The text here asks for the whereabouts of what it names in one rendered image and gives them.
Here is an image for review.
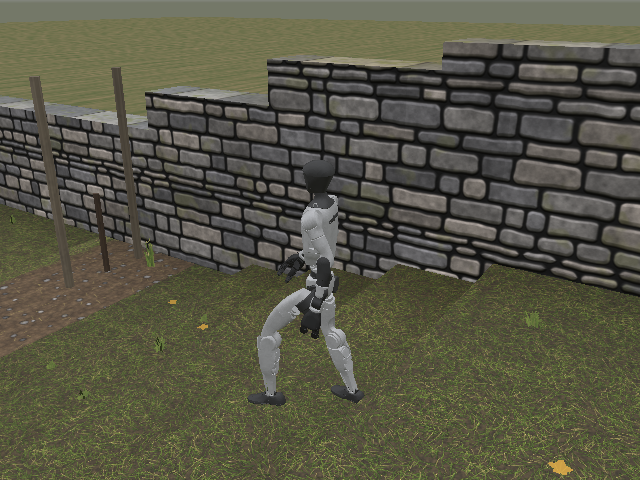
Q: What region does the right robot upper arm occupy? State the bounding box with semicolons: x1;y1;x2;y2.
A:
328;195;339;236

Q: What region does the right robot hand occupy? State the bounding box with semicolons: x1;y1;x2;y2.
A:
277;252;305;283

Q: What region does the robot left shin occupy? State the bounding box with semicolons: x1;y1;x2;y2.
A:
257;335;280;396

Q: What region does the robot left forearm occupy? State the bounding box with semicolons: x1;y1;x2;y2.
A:
309;257;333;313

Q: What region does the left robot hand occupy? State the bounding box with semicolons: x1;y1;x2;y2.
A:
300;310;321;339

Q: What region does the robot right thigh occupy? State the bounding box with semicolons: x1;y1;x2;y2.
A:
320;275;345;349

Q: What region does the left robot upper arm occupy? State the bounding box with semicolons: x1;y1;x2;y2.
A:
301;209;334;268

